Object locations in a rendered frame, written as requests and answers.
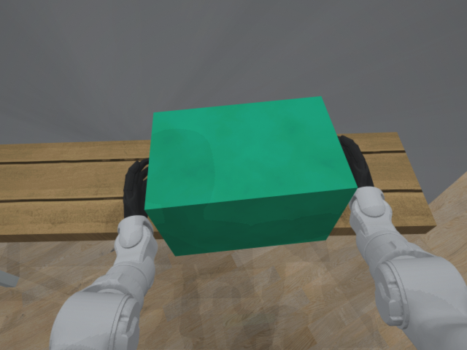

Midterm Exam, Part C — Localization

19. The left robot forearm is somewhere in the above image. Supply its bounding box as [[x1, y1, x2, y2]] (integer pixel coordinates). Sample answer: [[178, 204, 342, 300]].
[[49, 215, 158, 350]]

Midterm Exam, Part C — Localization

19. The robot left hand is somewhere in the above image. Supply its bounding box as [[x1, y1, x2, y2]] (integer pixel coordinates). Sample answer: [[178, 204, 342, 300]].
[[123, 158, 149, 219]]

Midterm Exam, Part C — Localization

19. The right robot forearm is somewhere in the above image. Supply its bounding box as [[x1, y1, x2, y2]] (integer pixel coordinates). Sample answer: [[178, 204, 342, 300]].
[[349, 187, 467, 294]]

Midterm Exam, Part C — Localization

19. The right robot upper arm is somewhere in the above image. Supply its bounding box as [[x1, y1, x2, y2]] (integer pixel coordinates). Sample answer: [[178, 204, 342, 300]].
[[374, 257, 467, 350]]

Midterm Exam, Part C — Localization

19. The table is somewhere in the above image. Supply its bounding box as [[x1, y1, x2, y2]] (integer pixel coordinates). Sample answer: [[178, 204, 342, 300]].
[[0, 132, 437, 287]]

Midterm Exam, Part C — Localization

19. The robot right hand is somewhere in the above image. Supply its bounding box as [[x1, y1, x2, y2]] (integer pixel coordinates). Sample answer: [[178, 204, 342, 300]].
[[338, 135, 374, 188]]

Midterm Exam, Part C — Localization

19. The carton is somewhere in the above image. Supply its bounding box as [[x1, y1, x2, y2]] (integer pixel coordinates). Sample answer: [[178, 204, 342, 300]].
[[144, 96, 358, 256]]

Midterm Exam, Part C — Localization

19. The left robot upper arm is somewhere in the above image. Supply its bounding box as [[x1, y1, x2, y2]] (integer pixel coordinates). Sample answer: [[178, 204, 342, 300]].
[[51, 292, 140, 350]]

